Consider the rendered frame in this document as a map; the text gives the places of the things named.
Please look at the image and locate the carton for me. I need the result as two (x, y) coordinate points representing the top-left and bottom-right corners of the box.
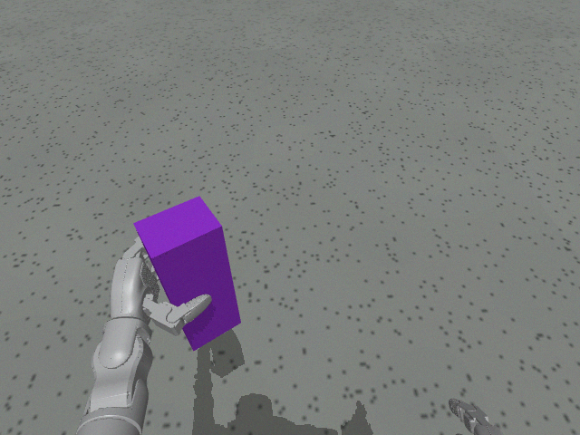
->
(133, 196), (241, 351)

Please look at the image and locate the left robot arm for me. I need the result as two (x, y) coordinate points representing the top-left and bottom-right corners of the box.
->
(76, 316), (153, 435)

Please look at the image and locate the left robot hand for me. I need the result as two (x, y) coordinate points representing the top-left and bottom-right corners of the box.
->
(110, 236), (212, 336)

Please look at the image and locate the right robot hand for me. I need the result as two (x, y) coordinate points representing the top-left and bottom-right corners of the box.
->
(449, 399), (504, 435)

